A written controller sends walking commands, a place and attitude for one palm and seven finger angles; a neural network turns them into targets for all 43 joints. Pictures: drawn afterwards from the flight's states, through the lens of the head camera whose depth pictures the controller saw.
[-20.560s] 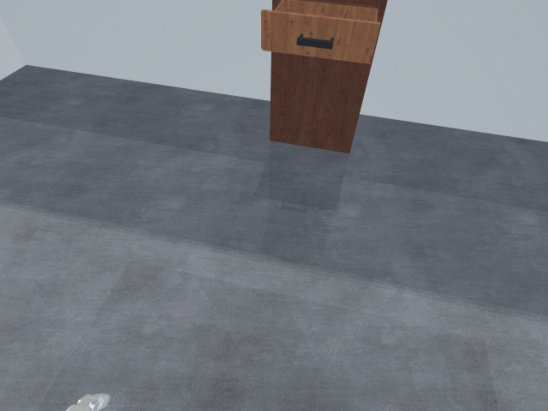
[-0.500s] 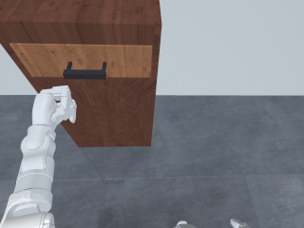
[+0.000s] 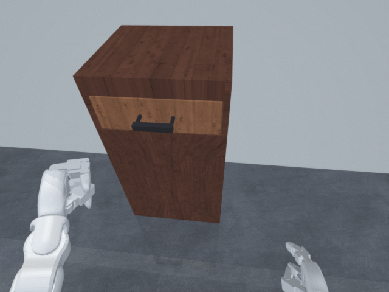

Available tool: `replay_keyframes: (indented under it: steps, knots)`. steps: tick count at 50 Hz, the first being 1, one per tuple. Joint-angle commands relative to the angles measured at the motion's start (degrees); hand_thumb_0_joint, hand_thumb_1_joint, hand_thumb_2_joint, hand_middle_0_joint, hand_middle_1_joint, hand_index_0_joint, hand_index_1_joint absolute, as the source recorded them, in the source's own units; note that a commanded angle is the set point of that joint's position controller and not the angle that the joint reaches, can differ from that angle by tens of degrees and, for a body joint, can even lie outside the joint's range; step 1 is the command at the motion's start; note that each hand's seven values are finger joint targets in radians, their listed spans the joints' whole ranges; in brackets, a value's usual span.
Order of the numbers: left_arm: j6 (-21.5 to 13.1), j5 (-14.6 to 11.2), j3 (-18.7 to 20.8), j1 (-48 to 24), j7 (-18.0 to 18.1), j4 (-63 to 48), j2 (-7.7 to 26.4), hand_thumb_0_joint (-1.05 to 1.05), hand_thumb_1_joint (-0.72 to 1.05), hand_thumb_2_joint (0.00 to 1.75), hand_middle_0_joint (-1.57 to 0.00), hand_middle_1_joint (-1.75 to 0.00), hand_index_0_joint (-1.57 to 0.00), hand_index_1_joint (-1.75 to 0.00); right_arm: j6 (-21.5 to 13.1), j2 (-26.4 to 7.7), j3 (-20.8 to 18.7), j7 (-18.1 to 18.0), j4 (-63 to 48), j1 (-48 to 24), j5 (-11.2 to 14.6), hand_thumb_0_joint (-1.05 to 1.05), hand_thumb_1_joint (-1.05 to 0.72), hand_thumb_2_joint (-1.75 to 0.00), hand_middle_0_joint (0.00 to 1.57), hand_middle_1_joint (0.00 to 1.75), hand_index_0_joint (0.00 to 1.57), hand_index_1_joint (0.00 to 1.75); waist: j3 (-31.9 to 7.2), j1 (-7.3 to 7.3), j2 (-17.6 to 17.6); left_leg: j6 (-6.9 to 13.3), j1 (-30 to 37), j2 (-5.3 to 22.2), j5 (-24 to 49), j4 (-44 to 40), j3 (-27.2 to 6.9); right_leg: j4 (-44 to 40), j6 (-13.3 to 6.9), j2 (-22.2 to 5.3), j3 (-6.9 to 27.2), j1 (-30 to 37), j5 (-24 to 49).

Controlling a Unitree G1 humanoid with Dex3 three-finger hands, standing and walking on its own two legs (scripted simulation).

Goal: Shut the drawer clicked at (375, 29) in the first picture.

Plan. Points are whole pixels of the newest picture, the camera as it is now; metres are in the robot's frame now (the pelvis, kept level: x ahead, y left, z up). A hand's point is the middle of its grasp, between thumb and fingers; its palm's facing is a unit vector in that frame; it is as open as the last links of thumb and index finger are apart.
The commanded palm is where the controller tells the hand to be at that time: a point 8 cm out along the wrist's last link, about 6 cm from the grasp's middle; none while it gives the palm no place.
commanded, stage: draw the hand back to the body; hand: left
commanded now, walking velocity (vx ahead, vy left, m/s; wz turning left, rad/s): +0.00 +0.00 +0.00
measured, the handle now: (154, 122) +0.62 +0.20 -0.03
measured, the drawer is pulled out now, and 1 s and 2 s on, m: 0.00 0.00 0.00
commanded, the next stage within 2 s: step back with the hand held close in 0.48 s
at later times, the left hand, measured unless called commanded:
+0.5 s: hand (39, 225) +0.17 +0.24 +0.16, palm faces +0.43 -0.81 -0.41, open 3.3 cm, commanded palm +0.12 +0.28 +0.18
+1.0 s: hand (26, 241) +0.15 +0.25 +0.16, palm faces +0.32 -0.79 -0.52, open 3.3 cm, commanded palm +0.09 +0.29 +0.18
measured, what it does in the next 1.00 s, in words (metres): stands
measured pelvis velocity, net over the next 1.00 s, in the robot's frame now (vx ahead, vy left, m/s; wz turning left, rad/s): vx -0.05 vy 0.02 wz -0.02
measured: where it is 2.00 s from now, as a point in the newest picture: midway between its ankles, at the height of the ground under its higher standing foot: outside the picture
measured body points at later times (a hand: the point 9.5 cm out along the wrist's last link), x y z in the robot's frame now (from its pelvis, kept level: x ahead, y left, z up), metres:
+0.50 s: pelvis -0.01 +0.00 +0.00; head -0.04 -0.03 +0.45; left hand +0.14 +0.28 +0.19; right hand +0.17 -0.22 -0.08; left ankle -0.04 +0.13 -0.74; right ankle +0.01 -0.14 -0.74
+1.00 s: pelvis -0.05 +0.02 +0.00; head -0.03 +0.00 +0.45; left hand +0.12 +0.29 +0.18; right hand +0.12 -0.23 -0.09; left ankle -0.04 +0.13 -0.74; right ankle +0.01 -0.14 -0.74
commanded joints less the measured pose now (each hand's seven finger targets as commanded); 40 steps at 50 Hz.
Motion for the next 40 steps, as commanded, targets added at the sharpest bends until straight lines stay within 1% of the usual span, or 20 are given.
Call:
replay_keyframes:
  steps: [1,2,6,8,11,14,15,17,19,21,22,25,26,30,31,32,33,34,37,40]
  knots:
    - [-3.63,-0.22,7.2,-4.98,0.8,-18.82,10.41,0.0,0.9,0.9,-1.4,-1.6,-1.4,-1.6,-3.74,-5.74,-2.78,-0.62,-7.73,-6.04,-0.68,0.0,-0.9,-0.9,0.2,0.3,0.2,0.3,-5.78,0.15,-2.1,1.97,-1.44,-1.03,16.18,-6.11,1.46,-4.15,-2.32,1.96,-0.18,8.42,11.78]
    - [-3.74,-0.15,8.11,-3.01,0.72,-19.62,11.15,0.0,0.9,0.9,-1.4,-1.6,-1.4,-1.6,-3.97,-5.84,-2.87,-0.54,-7.47,-6.18,-0.83,0.0,-0.9,-0.9,0.2,0.3,0.2,0.3,-4.61,0.38,-2.39,1.94,-1.63,-1.08,15.69,-6.29,1.4,-4.96,-2.38,2.23,-0.05,8.32,11.05]
    - [-4.41,0.02,9.54,2.89,0.95,-26.8,10.88,0.0,0.9,0.9,-1.4,-1.6,-1.4,-1.6,-5.38,-5.33,-3.05,-0.38,-7.62,-6.32,-1.14,0.0,-0.9,-0.9,0.2,0.3,0.2,0.3,-4.38,0.75,0.26,1.82,-0.88,-1.05,16.0,-6.52,1.55,-5.04,-2.31,2.03,-0.06,8.93,11.11]
    - [-4.56,-0.12,10.48,6.5,0.91,-28.74,11.25,0.0,0.9,0.9,-1.4,-1.6,-1.4,-1.6,-6.07,-5.29,-3.15,-0.32,-7.57,-6.41,-1.28,0.0,-0.9,-0.9,0.2,0.3,0.2,0.3,-2.76,0.96,-1.25,1.84,-1.24,-0.96,14.74,-6.74,1.24,-5.91,-2.18,2.19,0.05,8.43,9.5]
    - [-5.15,0.05,12.37,11.82,1.32,-33.23,11.8,0.0,0.9,0.9,-1.4,-1.6,-1.4,-1.6,-7.19,-5.09,-3.45,-0.46,-7.74,-6.0,-1.42,0.0,-0.9,-0.9,0.2,0.3,0.2,0.3,-3.78,1.49,-0.84,1.88,-0.71,-0.98,15.74,-6.19,1.52,-5.69,-2.14,2.11,0.14,9.1,10.64]
    - [-5.62,0.32,13.65,16.03,1.63,-37.12,12.3,0.0,0.9,0.9,-1.4,-1.6,-1.4,-1.6,-8.41,-4.95,-3.64,-0.71,-7.93,-5.76,-1.28,0.0,-0.9,-0.9,0.2,0.3,0.2,0.3,-2.15,1.8,1.59,1.66,-0.76,-0.86,14.77,-6.21,1.55,-5.98,-2.26,2.26,0.34,8.06,9.37]
    - [-5.79,0.31,14.4,17.7,1.81,-37.81,12.58,0.0,0.9,0.9,-1.4,-1.6,-1.4,-1.6,-8.82,-4.86,-3.64,-0.8,-7.92,-5.58,-1.38,0.0,-0.9,-0.9,0.2,0.3,0.2,0.3,-2.0,2.05,0.06,1.61,-1.16,-0.78,14.88,-6.28,1.16,-5.63,-2.26,2.32,-0.04,8.32,9.45]
    - [-5.35,0.71,12.41,17.19,1.69,-34.97,10.4,0.0,0.9,0.9,-1.4,-1.6,-1.4,-1.6,-9.16,-5.13,-3.84,-1.05,-6.86,-5.17,-1.45,0.0,-0.9,-0.9,0.2,0.3,0.2,0.3,1.32,1.2,-1.5,1.7,-1.47,-0.74,13.43,-6.31,1.33,-6.71,-2.24,2.48,0.12,5.94,7.74]
    - [-5.38,0.87,11.82,14.93,1.88,-34.0,9.89,0.0,0.9,0.9,-1.4,-1.6,-1.4,-1.6,-9.29,-5.4,-3.91,-1.38,-6.53,-4.77,-1.37,0.0,-0.9,-0.9,0.2,0.3,0.2,0.3,2.95,0.75,-2.32,1.92,-1.53,-0.57,11.08,-6.59,1.31,-7.08,-2.04,2.3,0.07,4.41,4.68]
    - [-5.53,1.04,12.13,13.81,2.13,-33.5,10.39,0.0,0.9,0.9,-1.4,-1.6,-1.4,-1.6,-9.44,-5.55,-3.93,-1.63,-6.43,-4.72,-1.41,0.0,-0.9,-0.9,0.2,0.3,0.2,0.3,2.64,0.93,-2.83,2.11,-1.61,-0.66,8.96,-7.0,0.99,-7.22,-2.01,2.11,0.21,4.36,2.15]
    - [-5.6,1.17,12.53,13.61,2.2,-33.6,10.85,0.0,0.9,0.9,-1.4,-1.6,-1.4,-1.6,-9.69,-5.6,-3.95,-1.82,-6.31,-4.83,-1.46,0.0,-0.9,-0.9,0.2,0.3,0.2,0.3,2.4,1.2,-1.53,2.03,-1.46,-0.8,8.81,-7.13,0.89,-7.32,-2.2,2.21,0.32,4.63,1.98]
    - [-6.03,1.32,12.83,14.53,2.49,-35.14,10.95,0.0,0.9,0.9,-1.4,-1.6,-1.4,-1.6,-10.25,-5.22,-3.73,-1.66,-6.27,-4.99,-1.68,0.0,-0.9,-0.9,0.2,0.3,0.2,0.3,-0.29,1.78,-0.23,1.9,-1.02,-0.91,11.25,-7.17,0.71,-6.09,-2.34,1.98,0.28,6.91,4.84]
    - [-5.97,1.22,13.02,14.71,2.54,-35.16,11.22,0.0,0.9,0.9,-1.4,-1.6,-1.4,-1.6,-10.36,-5.15,-3.68,-1.62,-6.34,-5.2,-1.71,0.0,-0.9,-0.9,0.2,0.3,0.2,0.3,-0.2,1.92,-1.16,1.92,-1.15,-0.9,11.54,-7.09,0.68,-6.17,-2.27,1.98,0.34,7.1,5.27]
    - [-6.05,1.33,13.72,15.3,2.61,-36.01,11.65,0.0,0.9,0.9,-1.4,-1.6,-1.4,-1.6,-10.76,-4.98,-3.63,-1.51,-6.18,-5.18,-1.86,0.0,-0.9,-0.9,0.2,0.3,0.2,0.3,-0.68,2.14,0.42,1.58,-1.22,-0.92,13.3,-7.17,0.75,-5.96,-2.4,2.06,0.46,8.32,7.51]
    - [-8.69,0.93,20.64,10.67,2.74,-38.48,16.94,0.0,0.9,0.9,-1.4,-1.6,-1.4,-1.6,-8.62,-6.32,-3.65,-1.06,-7.87,-4.98,-1.81,0.0,-0.9,-0.9,0.2,0.3,0.2,0.3,5.14,-0.94,-2.06,2.75,-6.49,-0.41,9.45,-5.79,1.03,-9.39,-2.37,-0.35,5.89,1.8,9.48]
    - [-9.7,1.33,21.14,10.78,2.54,-36.52,17.26,0.0,0.9,0.9,-1.4,-1.6,-1.4,-1.6,-7.52,-5.52,-3.63,-1.13,-7.46,-4.94,-1.76,0.0,-0.9,-0.9,0.2,0.3,0.2,0.3,5.68,-0.82,-3.15,2.64,-7.51,-0.87,7.46,-5.56,-0.13,-10.59,-2.63,-1.32,5.98,1.26,7.27]
    - [-9.33,1.35,17.64,18.39,2.1,-31.21,12.14,0.0,0.9,0.9,-1.4,-1.6,-1.4,-1.6,-6.39,-5.47,-4.08,-1.07,-6.98,-4.8,-1.9,0.0,-0.9,-0.9,0.2,0.3,0.2,0.3,5.09,-1.16,-4.25,2.5,-6.78,-0.52,8.8,-5.22,-0.07,-10.57,-2.64,-1.56,5.53,0.09,7.1]
    - [-9.46,1.31,15.77,20.66,1.72,-31.65,10.28,0.0,0.9,0.9,-1.4,-1.6,-1.4,-1.6,-5.52,-5.77,-4.44,-0.72,-7.4,-4.77,-1.95,0.0,-0.9,-0.9,0.2,0.3,0.2,0.3,2.94,-1.35,-3.36,2.52,-5.98,-0.41,10.44,-5.21,0.23,-10.11,-2.45,-1.53,5.06,0.4,8.08]
    - [-10.51,1.27,15.66,23.3,1.76,-34.86,10.71,0.0,0.9,0.9,-1.4,-1.6,-1.4,-1.6,-4.08,-6.33,-5.07,-0.68,-8.33,-5.36,-2.09,0.0,-0.9,-0.9,0.2,0.3,0.2,0.3,-2.44,-1.47,-0.64,2.45,-6.14,0.05,15.71,-6.14,-0.14,-6.9,-1.89,-1.18,2.87,3.9,13.54]
    - [-10.94,1.01,17.79,26.4,2.4,-36.19,12.5,0.0,0.9,0.9,-1.4,-1.6,-1.4,-1.6,-2.97,-6.04,-5.81,-0.75,-9.29,-5.23,-1.72,0.0,-0.9,-0.9,0.2,0.3,0.2,0.3,-7.84,-1.27,-1.87,2.38,-5.92,0.64,21.11,-5.79,-0.16,-3.59,-1.24,-0.95,2.07,6.66,19.72]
